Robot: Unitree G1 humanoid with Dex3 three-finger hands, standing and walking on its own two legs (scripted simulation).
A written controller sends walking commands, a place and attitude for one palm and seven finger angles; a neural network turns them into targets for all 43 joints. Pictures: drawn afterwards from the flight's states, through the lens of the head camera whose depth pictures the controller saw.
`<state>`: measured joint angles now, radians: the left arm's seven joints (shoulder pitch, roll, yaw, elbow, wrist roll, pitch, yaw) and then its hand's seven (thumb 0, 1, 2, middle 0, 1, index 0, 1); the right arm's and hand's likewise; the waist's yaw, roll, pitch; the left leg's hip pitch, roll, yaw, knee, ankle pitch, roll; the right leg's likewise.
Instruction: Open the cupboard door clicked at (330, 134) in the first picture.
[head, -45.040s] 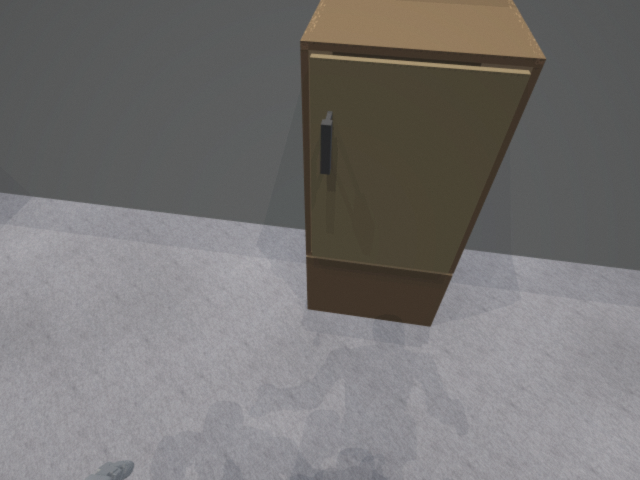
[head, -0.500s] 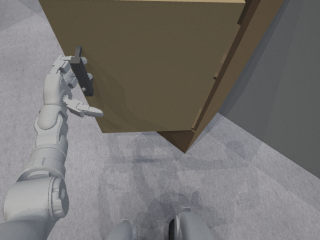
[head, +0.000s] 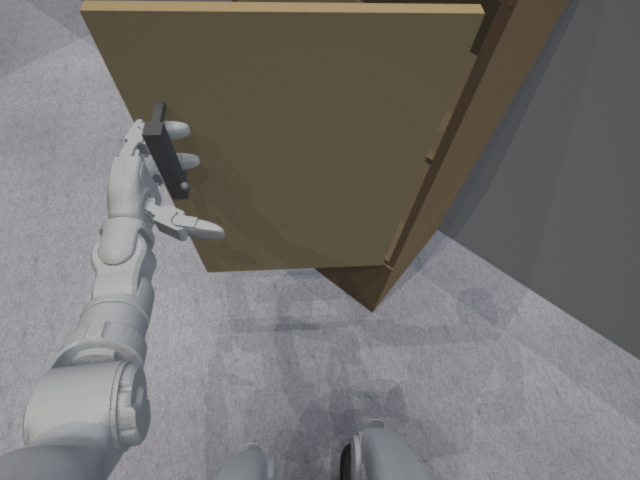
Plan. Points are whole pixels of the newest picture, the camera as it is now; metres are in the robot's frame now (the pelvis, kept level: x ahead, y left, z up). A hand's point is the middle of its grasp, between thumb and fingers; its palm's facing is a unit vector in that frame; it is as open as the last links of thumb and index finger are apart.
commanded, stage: slide the fingers in behind the handle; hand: left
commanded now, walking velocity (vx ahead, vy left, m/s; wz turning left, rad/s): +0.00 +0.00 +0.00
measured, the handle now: (170, 152) +0.52 +0.18 +0.06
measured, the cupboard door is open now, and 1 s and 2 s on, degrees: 43 45 77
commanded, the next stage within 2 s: close the thumb around the handle in 0.26 s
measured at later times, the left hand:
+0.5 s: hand (185, 188) +0.46 +0.16 +0.06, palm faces +0.02 -1.00 -0.01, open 13.7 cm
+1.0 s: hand (184, 190) +0.46 +0.16 +0.06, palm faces +0.03 -1.00 -0.02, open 5.7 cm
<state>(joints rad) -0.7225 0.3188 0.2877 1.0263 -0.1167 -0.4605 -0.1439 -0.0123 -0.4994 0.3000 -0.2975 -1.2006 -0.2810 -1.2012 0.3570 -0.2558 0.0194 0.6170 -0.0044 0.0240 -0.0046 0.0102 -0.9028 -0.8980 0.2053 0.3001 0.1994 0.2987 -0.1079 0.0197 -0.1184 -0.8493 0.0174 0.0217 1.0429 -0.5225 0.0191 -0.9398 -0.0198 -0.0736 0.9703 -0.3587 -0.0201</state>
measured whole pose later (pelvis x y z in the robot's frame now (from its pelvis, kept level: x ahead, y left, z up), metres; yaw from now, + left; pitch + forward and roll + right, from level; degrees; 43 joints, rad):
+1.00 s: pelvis +0.00 +0.00 +0.00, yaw +1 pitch +18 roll -1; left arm -0.72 0.29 0.25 1.03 -0.12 -0.47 -0.12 0.01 0.73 0.83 -0.38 -1.33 -0.35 -1.33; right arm 0.34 -0.26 0.01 0.64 -0.01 0.01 -0.01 0.01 -0.90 -0.90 0.21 0.30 0.20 0.30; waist -0.09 0.02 -0.12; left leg -0.85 0.01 0.01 1.05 -0.52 0.02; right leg -0.94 -0.03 -0.08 0.98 -0.36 -0.02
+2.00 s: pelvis +0.02 -0.02 +0.01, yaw +1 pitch +12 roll +0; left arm 0.31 -0.07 -0.24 -0.03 0.10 -0.27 0.48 0.00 0.62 0.71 -0.37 -1.30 -0.38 -1.34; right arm 0.16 -0.14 0.04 0.47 -0.06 0.01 0.03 0.01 -0.90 -0.90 0.20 0.30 0.20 0.30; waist 0.02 0.02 -0.16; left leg -0.65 0.02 0.00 0.98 -0.55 -0.02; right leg -0.76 -0.02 -0.09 0.97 -0.43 -0.05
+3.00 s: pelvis -0.01 -0.02 +0.00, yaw +1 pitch +11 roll +0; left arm 0.27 -0.06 -0.29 -0.02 0.09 -0.24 0.55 -0.01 -0.44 0.33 -0.27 -1.02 -0.28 -1.02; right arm 0.21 -0.19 0.01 0.53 -0.06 -0.10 0.00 0.02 -0.90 -0.90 0.20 0.30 0.20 0.30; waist 0.00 0.04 -0.14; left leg -0.72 -0.02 -0.06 1.06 -0.54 -0.02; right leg -0.82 -0.02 -0.09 1.02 -0.40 -0.05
